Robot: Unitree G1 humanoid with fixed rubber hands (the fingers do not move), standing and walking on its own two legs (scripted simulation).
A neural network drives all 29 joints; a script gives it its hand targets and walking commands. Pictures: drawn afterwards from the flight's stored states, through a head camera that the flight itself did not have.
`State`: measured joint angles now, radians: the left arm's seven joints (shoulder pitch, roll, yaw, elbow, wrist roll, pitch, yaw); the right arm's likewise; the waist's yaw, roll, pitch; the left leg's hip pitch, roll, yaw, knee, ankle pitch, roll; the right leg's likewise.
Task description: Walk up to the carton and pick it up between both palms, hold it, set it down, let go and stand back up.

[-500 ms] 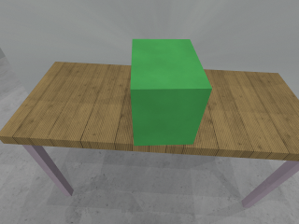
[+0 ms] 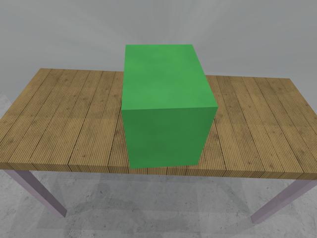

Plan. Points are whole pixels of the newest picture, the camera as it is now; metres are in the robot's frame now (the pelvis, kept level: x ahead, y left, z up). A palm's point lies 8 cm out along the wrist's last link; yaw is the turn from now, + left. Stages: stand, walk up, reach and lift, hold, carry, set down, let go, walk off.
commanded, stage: walk up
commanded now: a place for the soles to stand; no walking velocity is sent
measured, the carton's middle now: (161, 105) +0.52 +0.00 +0.05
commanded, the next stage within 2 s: reach and lift in 1.02 s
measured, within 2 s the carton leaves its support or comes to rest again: neither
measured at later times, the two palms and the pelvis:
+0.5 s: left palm out of the picture +0.11 +0.31 -0.10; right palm out of the picture +0.13 -0.32 -0.08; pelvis +0.01 +0.00 +0.00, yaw +0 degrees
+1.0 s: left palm out of the picture +0.11 +0.32 -0.10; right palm out of the picture +0.12 -0.31 -0.08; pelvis +0.00 +0.01 +0.00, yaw +0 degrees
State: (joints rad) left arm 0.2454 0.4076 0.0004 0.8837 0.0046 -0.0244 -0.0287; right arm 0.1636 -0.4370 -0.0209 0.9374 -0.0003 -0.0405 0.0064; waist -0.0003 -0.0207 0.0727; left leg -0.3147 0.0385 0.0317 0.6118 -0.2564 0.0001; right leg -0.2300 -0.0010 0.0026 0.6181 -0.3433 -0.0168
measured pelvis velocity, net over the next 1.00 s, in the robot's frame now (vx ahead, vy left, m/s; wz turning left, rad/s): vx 0.00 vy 0.01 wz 0.00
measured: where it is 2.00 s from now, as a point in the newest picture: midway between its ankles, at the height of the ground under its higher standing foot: outside the picture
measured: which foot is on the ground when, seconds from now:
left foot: down 0.00-1.00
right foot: down 0.00-1.00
